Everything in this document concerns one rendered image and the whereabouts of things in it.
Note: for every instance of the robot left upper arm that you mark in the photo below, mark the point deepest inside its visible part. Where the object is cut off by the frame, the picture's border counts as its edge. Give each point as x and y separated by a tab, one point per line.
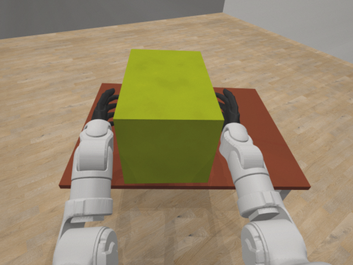
87	246

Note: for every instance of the carton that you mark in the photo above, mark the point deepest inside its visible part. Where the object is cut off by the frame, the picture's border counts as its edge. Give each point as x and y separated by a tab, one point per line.
167	119

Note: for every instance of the robot right upper arm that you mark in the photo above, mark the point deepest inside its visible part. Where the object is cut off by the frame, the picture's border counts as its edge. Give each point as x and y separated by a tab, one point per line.
273	242

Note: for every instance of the table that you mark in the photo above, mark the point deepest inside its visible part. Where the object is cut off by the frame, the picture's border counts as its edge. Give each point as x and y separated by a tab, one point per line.
283	169

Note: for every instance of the left robot hand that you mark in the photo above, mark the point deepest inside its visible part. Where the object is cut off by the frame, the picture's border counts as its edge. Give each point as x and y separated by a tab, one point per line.
103	106

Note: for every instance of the right robot forearm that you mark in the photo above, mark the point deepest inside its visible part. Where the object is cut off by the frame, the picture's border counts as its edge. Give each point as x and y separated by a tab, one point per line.
257	199

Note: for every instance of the right robot hand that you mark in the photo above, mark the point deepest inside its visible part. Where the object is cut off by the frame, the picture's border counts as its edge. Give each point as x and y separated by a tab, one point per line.
230	107

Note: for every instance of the left robot forearm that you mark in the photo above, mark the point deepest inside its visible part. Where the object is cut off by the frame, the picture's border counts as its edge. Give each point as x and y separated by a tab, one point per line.
92	173

